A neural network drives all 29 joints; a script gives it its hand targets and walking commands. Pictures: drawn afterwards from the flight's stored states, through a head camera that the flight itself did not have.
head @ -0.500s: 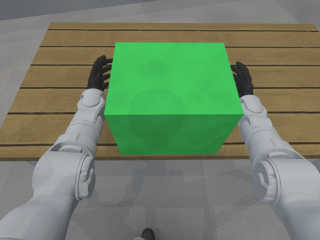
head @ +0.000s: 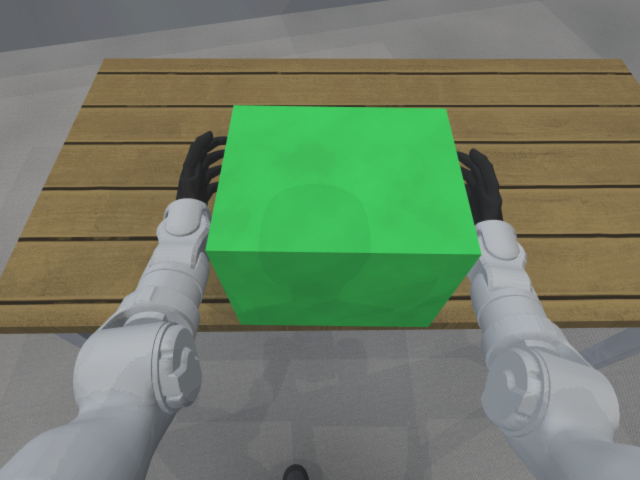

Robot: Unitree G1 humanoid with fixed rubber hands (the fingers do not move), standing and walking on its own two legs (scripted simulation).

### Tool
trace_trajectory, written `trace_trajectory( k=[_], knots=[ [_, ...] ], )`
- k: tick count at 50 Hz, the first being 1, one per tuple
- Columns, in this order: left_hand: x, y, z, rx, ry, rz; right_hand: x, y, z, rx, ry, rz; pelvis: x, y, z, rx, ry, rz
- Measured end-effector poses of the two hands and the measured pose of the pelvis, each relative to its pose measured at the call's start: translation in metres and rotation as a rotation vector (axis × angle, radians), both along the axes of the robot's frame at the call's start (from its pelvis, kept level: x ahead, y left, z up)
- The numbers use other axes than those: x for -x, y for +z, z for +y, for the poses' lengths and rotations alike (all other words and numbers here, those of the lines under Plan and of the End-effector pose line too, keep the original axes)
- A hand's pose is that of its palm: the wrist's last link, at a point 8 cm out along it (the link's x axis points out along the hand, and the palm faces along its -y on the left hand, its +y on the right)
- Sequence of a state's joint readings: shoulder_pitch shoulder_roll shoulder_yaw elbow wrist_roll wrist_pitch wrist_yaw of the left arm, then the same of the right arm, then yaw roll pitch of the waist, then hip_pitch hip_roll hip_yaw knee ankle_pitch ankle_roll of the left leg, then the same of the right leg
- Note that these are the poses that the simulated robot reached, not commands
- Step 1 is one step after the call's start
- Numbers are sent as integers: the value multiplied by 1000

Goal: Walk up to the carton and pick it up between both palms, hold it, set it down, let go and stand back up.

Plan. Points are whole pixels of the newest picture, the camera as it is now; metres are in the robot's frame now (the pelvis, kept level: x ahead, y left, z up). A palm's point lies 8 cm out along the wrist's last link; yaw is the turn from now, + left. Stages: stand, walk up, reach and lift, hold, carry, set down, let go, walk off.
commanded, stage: reach and lift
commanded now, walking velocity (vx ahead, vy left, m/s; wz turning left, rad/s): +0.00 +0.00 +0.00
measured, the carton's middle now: (337, 223) +0.44 +0.01 +0.02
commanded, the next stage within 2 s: none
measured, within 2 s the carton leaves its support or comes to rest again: leaves its support in 0.64 s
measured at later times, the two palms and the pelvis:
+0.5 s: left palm (194, 203) +0.43 +0.20 +0.07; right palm (482, 214) +0.44 -0.17 +0.06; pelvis +0.00 -0.01 +0.00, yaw +1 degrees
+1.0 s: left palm (204, 208) +0.42 +0.18 +0.08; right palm (506, 229) +0.40 -0.19 +0.07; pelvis -0.02 -0.01 +0.00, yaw -1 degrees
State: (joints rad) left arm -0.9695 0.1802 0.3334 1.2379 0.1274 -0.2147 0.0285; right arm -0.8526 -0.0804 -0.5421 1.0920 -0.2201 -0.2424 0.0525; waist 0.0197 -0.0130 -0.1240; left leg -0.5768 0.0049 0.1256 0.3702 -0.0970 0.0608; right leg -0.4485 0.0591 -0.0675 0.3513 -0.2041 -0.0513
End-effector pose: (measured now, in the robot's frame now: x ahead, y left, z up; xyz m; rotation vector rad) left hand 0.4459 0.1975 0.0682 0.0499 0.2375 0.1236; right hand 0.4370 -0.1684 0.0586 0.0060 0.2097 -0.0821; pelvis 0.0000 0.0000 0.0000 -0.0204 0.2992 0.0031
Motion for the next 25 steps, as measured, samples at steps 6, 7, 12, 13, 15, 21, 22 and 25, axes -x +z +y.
trace_trajectory(
  k=[6,7,12,13,15,21,22,25],
  knots=[
    [2,0,0,-5,4,1,0,0,0,-5,4,-4,-2,0,-2,-2,0,-6],
    [2,0,-1,-5,6,1,0,0,-1,-5,5,-4,-2,0,-2,-2,-1,-7],
    [4,0,-1,-6,12,0,0,-1,-1,-7,10,-6,-2,0,-4,-3,1,-6],
    [5,0,-1,-6,14,1,0,-1,-1,-8,11,-6,-1,0,-5,-3,1,-6],
    [6,0,-1,-4,18,0,0,-1,-1,-5,16,-7,-1,0,-5,-4,3,-3],
    [11,1,-2,-11,30,-4,0,0,-1,13,29,-15,0,0,-8,-4,5,9],
    [12,1,-1,-13,33,-6,0,1,-1,16,32,-17,0,0,-9,-3,6,12],
    [15,2,-2,-12,39,-14,2,2,-1,26,37,-27,1,0,-10,-3,10,11]
  ],
)
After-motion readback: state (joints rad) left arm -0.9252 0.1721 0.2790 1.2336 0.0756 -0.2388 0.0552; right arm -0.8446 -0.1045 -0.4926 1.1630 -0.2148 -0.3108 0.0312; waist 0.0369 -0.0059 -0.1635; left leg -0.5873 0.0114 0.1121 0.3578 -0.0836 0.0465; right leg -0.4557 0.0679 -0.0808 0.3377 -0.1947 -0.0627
